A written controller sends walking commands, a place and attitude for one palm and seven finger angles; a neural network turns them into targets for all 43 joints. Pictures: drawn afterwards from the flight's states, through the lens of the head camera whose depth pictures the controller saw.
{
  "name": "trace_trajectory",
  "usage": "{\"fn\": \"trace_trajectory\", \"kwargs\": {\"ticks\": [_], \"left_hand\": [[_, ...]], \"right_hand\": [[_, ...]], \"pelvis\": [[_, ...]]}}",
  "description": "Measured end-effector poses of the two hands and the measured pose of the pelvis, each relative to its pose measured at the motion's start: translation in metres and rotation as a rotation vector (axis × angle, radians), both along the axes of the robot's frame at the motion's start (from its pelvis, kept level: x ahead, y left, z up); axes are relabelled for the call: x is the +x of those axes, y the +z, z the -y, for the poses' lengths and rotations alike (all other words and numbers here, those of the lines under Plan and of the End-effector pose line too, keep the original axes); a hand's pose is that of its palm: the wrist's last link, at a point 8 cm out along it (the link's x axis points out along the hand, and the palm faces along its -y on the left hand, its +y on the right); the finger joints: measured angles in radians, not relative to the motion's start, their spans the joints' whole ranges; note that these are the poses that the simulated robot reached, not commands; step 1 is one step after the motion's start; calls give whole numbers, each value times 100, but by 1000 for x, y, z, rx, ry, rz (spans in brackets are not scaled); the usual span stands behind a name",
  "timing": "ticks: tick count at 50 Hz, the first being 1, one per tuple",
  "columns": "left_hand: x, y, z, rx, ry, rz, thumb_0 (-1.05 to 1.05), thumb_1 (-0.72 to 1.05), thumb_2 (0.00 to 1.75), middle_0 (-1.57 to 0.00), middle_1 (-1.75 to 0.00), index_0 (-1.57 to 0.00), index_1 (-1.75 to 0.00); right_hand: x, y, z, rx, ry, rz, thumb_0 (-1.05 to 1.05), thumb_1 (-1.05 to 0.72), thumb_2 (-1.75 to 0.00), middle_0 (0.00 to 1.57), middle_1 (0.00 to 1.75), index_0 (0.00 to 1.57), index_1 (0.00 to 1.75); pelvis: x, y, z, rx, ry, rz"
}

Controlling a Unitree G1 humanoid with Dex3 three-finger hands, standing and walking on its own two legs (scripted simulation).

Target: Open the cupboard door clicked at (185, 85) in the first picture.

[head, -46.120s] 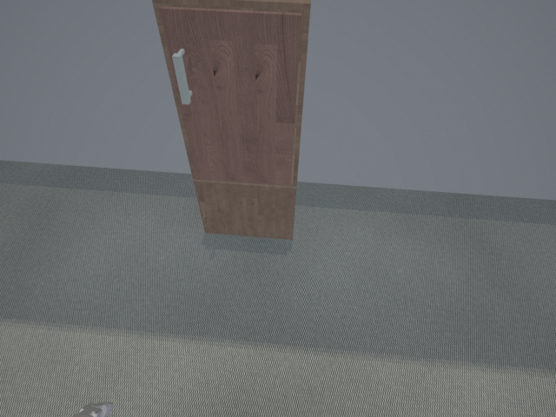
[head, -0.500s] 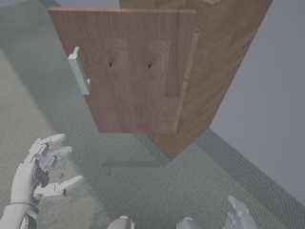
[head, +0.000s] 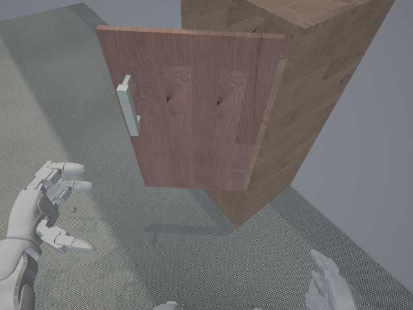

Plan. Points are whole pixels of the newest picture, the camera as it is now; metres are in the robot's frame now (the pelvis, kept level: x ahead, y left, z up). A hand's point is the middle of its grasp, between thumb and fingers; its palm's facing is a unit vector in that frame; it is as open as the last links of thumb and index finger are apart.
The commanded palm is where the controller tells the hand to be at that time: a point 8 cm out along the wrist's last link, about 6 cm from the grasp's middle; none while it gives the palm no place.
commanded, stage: raise the hand with hooked fingers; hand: left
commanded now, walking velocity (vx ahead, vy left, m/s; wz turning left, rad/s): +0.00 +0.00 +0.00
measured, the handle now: (131, 106) +0.54 +0.22 +0.06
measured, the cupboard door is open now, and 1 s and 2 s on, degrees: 49 49 49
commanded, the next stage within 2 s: move the hooked fingers beside the handle in 0.72 s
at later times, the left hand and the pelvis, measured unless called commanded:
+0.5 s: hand (74, 187) +0.30 +0.26 +0.08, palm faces +0.06 -1.00 -0.02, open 13.9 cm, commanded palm +0.27 +0.31 +0.09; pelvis +0.00 -0.01 +0.01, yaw -1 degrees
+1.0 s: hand (74, 182) +0.31 +0.26 +0.08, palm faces +0.08 -1.00 -0.02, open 13.9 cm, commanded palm +0.29 +0.31 +0.08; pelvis +0.00 -0.02 +0.01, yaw +0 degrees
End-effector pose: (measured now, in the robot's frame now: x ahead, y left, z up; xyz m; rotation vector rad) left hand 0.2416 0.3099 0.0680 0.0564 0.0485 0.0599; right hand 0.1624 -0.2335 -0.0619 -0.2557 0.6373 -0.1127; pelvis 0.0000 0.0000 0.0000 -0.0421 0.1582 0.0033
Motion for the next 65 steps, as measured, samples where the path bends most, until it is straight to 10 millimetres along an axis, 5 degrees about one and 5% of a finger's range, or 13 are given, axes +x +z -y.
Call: {"fn": "trace_trajectory", "kwargs": {"ticks": [16,27,46,65], "left_hand": [[38,23,-18,-26,-16,20,-1,-49,30,-30,-120,-30,-120],[34,15,-6,-28,12,45,-1,-49,30,-30,-120,-30,-120],[31,21,-2,-20,5,38,-1,-50,30,-30,-120,-30,-120],[92,15,-6,-44,-26,20,-1,-50,30,-30,-120,-30,-120]], "right_hand": [[-28,-3,18,-29,-62,-103,1,-90,-90,20,30,20,30],[-39,0,31,-48,-82,-126,1,-90,-90,20,30,20,30],[-26,-4,27,-18,-56,-94,1,-90,-90,20,30,20,30],[-70,-15,45,-63,-141,-240,1,-90,-90,20,30,20,30]], "pelvis": [[3,10,3,7,-11,14],[1,11,7,16,-21,17],[-2,12,14,22,-13,22],[-2,8,12,20,-29,-27]]}}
